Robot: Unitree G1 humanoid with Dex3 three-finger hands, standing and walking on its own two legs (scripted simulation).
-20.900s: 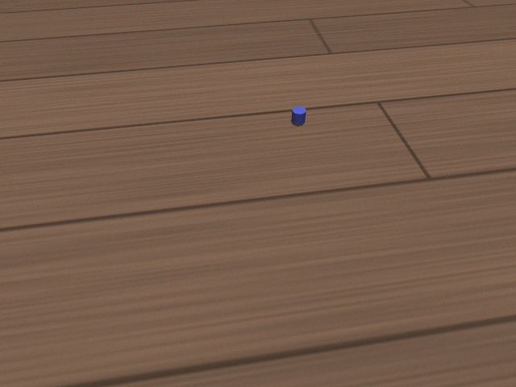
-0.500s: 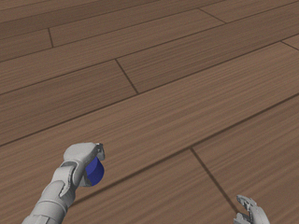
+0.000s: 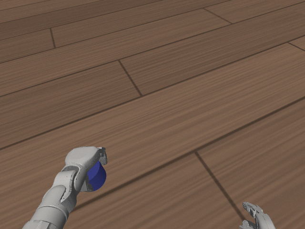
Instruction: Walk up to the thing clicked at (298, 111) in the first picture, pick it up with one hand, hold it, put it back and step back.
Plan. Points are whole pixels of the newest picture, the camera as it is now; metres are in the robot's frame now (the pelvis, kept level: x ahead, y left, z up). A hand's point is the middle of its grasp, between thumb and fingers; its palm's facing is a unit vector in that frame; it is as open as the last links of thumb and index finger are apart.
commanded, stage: crouch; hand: left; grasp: from above
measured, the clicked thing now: (89, 173) +0.30 +0.23 -0.07
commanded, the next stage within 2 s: none
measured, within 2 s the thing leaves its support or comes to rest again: neither
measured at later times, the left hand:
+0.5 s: hand (95, 185) +0.28 +0.23 -0.14, palm faces -0.47 -0.01 -0.88, open 10.2 cm
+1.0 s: hand (111, 194) +0.34 +0.24 -0.39, palm faces -0.47 +0.00 -0.88, open 10.1 cm
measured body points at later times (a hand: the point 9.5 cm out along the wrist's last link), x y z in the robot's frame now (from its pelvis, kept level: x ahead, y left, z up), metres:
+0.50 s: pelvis -0.02 +0.00 -0.04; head +0.05 +0.01 +0.41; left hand +0.30 +0.23 -0.09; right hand +0.11 -0.27 -0.15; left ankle +0.01 +0.12 -0.74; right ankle +0.01 -0.13 -0.74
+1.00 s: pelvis -0.07 +0.01 -0.24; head +0.11 +0.03 +0.17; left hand +0.36 +0.24 -0.34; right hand -0.02 -0.26 -0.38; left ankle +0.00 +0.12 -0.74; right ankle +0.01 -0.13 -0.74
